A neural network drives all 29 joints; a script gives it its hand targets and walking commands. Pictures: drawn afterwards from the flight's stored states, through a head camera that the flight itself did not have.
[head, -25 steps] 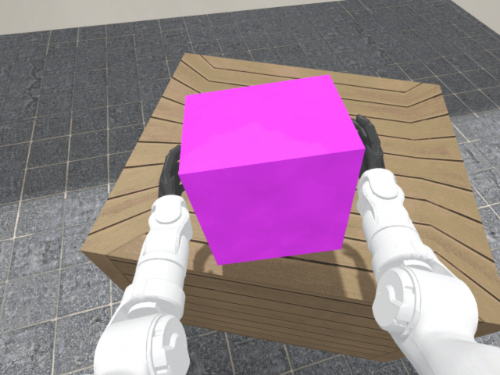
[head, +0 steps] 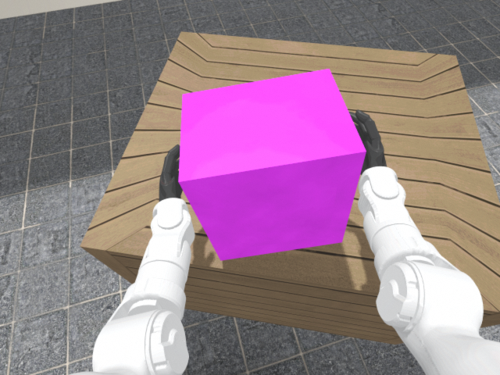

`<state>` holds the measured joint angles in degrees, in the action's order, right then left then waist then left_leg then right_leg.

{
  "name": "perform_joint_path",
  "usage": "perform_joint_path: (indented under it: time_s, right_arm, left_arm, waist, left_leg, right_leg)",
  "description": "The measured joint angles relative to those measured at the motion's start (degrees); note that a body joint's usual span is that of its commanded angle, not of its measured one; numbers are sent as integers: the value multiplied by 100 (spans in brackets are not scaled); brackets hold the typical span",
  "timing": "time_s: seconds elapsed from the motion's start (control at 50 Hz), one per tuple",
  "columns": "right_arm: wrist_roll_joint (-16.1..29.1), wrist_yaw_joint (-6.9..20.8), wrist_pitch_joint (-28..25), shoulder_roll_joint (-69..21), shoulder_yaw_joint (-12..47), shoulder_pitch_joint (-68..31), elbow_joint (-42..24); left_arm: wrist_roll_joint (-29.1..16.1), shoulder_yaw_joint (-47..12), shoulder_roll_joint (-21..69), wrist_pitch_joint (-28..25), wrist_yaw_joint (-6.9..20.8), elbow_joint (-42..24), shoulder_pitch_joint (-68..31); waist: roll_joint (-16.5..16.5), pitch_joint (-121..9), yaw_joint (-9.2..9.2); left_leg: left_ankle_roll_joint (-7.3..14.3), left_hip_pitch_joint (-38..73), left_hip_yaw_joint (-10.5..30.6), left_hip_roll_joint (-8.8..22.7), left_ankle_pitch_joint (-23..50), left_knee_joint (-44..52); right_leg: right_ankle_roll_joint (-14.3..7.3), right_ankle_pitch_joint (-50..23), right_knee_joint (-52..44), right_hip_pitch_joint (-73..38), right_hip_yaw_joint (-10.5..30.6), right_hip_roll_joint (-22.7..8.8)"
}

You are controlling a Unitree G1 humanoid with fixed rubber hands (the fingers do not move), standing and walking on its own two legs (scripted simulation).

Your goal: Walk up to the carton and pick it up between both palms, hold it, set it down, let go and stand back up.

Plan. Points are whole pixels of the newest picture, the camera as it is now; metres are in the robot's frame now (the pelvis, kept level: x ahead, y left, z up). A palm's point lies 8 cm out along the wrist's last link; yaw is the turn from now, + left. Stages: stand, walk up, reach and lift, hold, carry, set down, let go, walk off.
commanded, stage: set down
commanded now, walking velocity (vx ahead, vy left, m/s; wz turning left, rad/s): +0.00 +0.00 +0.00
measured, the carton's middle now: (269, 174) +0.44 +0.03 +0.01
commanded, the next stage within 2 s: none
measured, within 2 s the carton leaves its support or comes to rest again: rests again in 1.38 s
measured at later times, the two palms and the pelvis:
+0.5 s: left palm (174, 197) +0.37 +0.18 +0.01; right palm (370, 166) +0.45 -0.14 +0.05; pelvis -0.01 +0.00 +0.00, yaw +0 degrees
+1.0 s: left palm (177, 194) +0.38 +0.18 +0.01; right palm (369, 174) +0.45 -0.14 +0.03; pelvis -0.01 +0.00 +0.00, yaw -1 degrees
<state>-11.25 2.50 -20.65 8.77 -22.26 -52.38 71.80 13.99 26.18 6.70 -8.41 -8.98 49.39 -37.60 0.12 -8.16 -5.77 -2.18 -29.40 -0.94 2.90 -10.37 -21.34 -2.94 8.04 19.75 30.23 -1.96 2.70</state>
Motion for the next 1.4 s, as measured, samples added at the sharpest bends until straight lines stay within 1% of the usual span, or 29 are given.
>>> perform_joint_path:
  time_s: [0.06,0.16,0.22,0.28,0.46,0.54,0.6,0.64,0.76,0.88,1.0,1.12,1.2,1.28,1.4]
  right_arm:
    - [-79,-15,-54,2,-106,-98,140]
    - [-239,-22,-54,5,-229,-117,92]
    - [-369,-7,-45,-3,-385,-135,82]
    - [-500,-8,-16,-30,-527,-115,33]
    - [-621,-13,-134,-72,-542,-46,-122]
    - [-630,-26,-164,-114,-636,-100,-42]
    - [-689,17,-130,-128,-711,-41,-89]
    - [-698,40,-156,-117,-764,23,-117]
    - [-686,116,-152,-64,-848,121,-148]
    - [-653,120,-206,-45,-695,116,-155]
    - [-640,120,-359,-5,-645,-9,58]
    - [-603,74,-445,15,-528,-79,110]
    - [-625,71,-522,28,-563,-120,129]
    - [-664,81,-506,15,-660,-172,159]
    - [-623,138,-360,26,-725,-229,179]
  left_arm:
    - [-15,18,-33,-36,1,68,-56]
    - [84,147,-42,-189,11,293,-198]
    - [110,222,-24,-188,36,311,-260]
    - [233,403,18,-232,103,350,-331]
    - [436,639,121,-429,161,248,-314]
    - [396,684,96,-451,203,177,-329]
    - [492,652,126,-402,211,62,-307]
    - [560,648,170,-387,201,22,-300]
    - [570,613,228,-426,111,86,-338]
    - [521,608,222,-576,65,153,-300]
    - [481,659,171,-765,54,265,-327]
    - [412,667,126,-891,53,293,-362]
    - [435,707,121,-996,48,317,-422]
    - [434,674,80,-1000,36,326,-462]
    - [541,667,54,-863,-9,342,-542]
  waist:
    - [40,6,21]
    - [62,14,-28]
    - [52,29,-25]
    - [12,54,-28]
    - [-44,143,-40]
    - [-87,226,26]
    - [-98,252,50]
    - [-93,239,35]
    - [-62,188,-16]
    - [-8,112,-38]
    - [17,96,-35]
    - [-19,166,-8]
    - [-50,226,21]
    - [-75,195,61]
    - [-96,150,29]
  left_leg:
    - [0,-47,1,2,28,-3]
    - [-10,-101,-14,17,64,6]
    - [-18,-113,-5,10,105,49]
    - [-25,-86,-15,1,144,114]
    - [-19,-91,-72,4,148,101]
    - [-11,-73,-96,-10,168,112]
    - [-1,-61,-100,-10,176,126]
    - [6,-78,-107,-6,170,117]
    - [31,-179,-155,-5,116,36]
    - [42,-291,-202,12,45,-63]
    - [45,-395,-203,10,17,-134]
    - [42,-439,-210,27,8,-183]
    - [40,-496,-197,27,14,-232]
    - [43,-622,-178,26,9,-307]
    - [46,-664,-206,29,34,-284]
  right_leg:
    - [-6,-22,-7,37,-17,-3]
    - [-20,-67,-17,96,-19,7]
    - [-29,-72,-10,124,-38,-3]
    - [-39,-69,3,135,-40,-14]
    - [-40,-47,80,180,-22,-23]
    - [-34,-47,104,178,-15,-41]
    - [-27,-73,52,147,-20,-43]
    - [-19,-89,21,147,-19,-41]
    - [4,-65,76,250,10,-48]
    - [15,-25,146,362,39,-40]
    - [17,12,224,466,22,-51]
    - [8,5,246,500,13,-40]
    - [6,3,289,547,-9,-46]
    - [2,10,350,657,-37,-53]
    - [3,-22,324,706,-24,-54]
